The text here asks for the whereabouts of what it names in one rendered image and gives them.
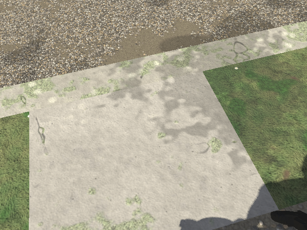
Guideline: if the right robot hand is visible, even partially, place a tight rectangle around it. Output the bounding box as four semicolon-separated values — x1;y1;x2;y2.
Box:
271;210;307;230

